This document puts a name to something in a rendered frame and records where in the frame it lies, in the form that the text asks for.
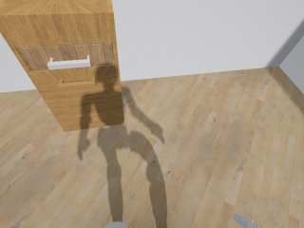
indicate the handle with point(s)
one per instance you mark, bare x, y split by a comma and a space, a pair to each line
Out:
69, 64
74, 85

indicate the right robot hand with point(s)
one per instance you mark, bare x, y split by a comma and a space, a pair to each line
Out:
244, 222

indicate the drawer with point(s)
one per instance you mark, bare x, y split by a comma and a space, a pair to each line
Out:
37, 58

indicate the cabinet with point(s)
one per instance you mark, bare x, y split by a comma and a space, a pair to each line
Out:
45, 23

